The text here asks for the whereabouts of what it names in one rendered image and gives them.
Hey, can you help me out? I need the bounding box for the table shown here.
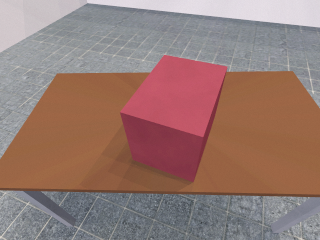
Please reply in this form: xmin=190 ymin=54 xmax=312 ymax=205
xmin=0 ymin=71 xmax=320 ymax=233

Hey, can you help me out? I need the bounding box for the carton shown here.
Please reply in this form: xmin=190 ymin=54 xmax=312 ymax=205
xmin=120 ymin=55 xmax=228 ymax=182

